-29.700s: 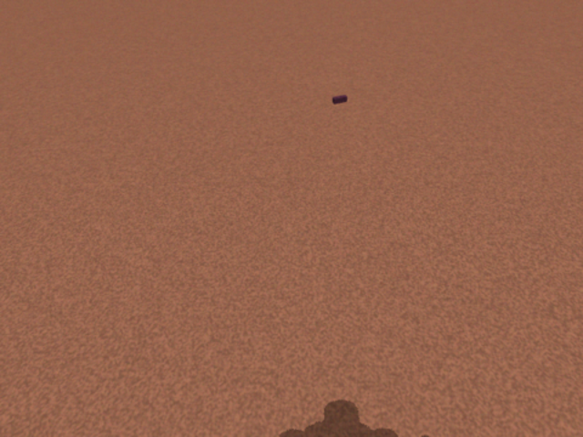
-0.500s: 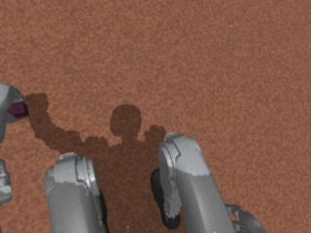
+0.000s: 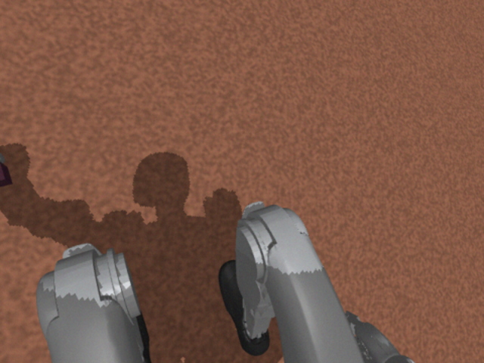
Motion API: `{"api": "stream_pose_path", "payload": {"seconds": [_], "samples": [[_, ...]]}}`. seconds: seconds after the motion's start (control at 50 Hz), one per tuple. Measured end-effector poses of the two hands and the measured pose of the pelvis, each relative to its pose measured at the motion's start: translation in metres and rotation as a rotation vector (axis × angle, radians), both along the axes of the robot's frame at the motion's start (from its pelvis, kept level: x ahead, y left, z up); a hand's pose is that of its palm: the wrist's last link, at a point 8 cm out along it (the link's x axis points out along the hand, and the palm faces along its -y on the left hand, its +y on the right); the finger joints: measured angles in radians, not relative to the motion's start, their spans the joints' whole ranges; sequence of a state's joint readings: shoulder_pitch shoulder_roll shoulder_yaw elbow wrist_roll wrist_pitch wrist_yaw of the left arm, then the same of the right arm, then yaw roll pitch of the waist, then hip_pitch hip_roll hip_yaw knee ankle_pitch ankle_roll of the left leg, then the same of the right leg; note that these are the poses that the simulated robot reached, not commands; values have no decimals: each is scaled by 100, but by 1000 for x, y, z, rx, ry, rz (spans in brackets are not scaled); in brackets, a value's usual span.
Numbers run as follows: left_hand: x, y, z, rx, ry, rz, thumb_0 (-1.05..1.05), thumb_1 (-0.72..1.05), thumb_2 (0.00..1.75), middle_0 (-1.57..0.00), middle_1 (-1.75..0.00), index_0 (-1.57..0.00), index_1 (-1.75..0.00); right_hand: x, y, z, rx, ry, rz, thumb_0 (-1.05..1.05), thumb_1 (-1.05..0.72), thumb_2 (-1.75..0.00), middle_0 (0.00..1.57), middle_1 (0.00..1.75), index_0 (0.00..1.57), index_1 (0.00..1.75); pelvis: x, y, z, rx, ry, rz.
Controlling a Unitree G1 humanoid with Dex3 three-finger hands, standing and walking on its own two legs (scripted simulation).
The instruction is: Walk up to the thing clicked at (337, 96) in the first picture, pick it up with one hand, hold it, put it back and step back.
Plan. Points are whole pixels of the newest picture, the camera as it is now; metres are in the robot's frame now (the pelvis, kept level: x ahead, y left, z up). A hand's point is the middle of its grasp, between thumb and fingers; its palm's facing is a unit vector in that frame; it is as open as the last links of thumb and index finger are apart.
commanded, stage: rest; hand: left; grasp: from above
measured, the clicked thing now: out of the picture +0.44 +0.36 -0.25
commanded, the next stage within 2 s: open in 0.90 s
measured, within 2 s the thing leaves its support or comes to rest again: rests again in 0.54 s
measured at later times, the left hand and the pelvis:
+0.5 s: hand out of the picture +0.43 +0.34 -0.24, palm faces -0.44 -0.16 -0.88, open 6.2 cm; pelvis +0.00 +0.00 -0.01, yaw -2 degrees
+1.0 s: hand out of the picture +0.43 +0.34 -0.25, palm faces -0.45 -0.15 -0.88, open 6.2 cm; pelvis +0.00 +0.00 -0.01, yaw -3 degrees
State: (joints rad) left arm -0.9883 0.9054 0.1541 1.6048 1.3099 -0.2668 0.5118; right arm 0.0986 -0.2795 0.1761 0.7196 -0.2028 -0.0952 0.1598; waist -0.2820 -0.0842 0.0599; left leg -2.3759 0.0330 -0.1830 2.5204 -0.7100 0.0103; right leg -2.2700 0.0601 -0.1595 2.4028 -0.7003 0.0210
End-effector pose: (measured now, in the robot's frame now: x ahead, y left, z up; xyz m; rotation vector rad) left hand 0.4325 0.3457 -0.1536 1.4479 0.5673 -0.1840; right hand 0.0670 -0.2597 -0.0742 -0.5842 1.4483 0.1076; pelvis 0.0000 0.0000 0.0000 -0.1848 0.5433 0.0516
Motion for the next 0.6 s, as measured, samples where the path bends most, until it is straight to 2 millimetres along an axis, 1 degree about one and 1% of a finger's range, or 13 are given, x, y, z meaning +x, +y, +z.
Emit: {"api": "stream_pose_path", "payload": {"seconds": [0.36, 0.6], "samples": [[1, -1, -23, -12, 3, 3, 0, 55, 0, -109, -5, -111, -3, -12, -2, 11, -22, 27, 62, 0, -89, -90, 20, 30, 20, 30, -2, 2, -6, -26, -38, -18], [1, 0, -32, -5, -2, 3, 0, 54, 0, -110, -3, -112, -1, -4, 4, 14, -1, 13, 115, 0, -90, -90, 20, 30, 20, 30, -2, 3, -6, -37, -50, -22]]}}
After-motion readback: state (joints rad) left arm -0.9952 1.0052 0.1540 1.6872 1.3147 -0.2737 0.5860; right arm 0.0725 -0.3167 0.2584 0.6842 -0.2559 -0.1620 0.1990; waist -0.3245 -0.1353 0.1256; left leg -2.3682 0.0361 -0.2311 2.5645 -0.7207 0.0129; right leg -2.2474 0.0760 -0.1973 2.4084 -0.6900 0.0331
